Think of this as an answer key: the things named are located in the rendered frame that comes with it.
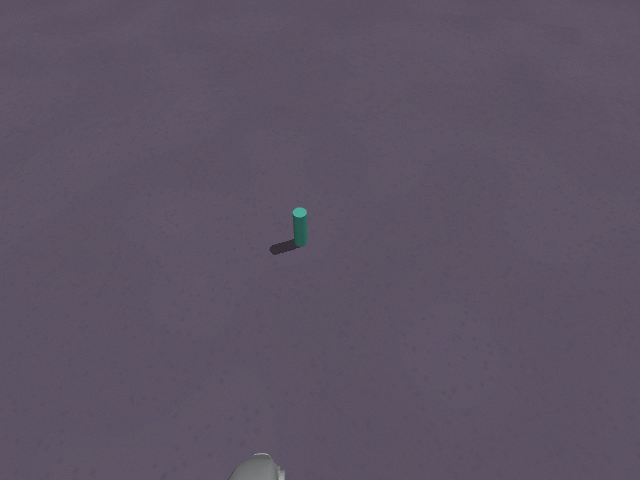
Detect can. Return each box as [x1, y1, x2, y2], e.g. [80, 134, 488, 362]
[293, 207, 307, 247]

